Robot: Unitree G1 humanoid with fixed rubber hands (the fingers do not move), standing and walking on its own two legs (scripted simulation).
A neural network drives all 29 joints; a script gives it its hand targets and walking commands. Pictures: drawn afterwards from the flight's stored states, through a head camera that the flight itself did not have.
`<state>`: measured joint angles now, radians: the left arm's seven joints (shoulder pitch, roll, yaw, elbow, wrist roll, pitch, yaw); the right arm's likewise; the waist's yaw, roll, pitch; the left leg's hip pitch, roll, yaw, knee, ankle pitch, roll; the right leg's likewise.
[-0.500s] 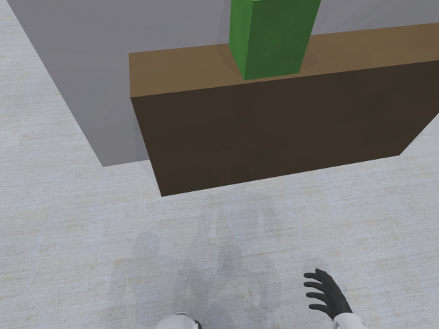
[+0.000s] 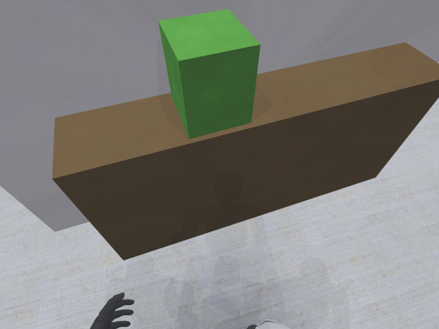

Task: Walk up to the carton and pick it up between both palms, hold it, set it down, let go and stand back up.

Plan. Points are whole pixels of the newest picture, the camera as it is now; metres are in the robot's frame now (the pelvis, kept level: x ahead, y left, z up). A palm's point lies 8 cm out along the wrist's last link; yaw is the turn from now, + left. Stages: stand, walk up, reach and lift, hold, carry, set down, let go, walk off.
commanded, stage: walk up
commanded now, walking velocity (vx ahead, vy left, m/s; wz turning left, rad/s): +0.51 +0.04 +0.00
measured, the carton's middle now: (208, 75) +0.77 +0.03 +0.02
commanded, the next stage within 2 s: none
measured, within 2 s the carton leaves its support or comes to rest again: neither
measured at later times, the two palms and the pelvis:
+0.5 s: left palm out of the picture +0.10 +0.25 -0.11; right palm (306, 252) +0.29 -0.19 -0.12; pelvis +0.19 +0.03 +0.02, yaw +0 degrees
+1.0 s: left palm (106, 255) +0.30 +0.26 -0.13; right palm (305, 276) +0.25 -0.17 -0.12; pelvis +0.27 +0.03 +0.02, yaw +0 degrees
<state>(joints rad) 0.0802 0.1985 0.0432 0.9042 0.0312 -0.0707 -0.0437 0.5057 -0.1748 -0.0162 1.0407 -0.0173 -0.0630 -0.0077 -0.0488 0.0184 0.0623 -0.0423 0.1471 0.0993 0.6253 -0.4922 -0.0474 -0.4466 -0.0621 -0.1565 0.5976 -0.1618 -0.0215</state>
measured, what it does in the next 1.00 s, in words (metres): walks ahead: left foot, then right foot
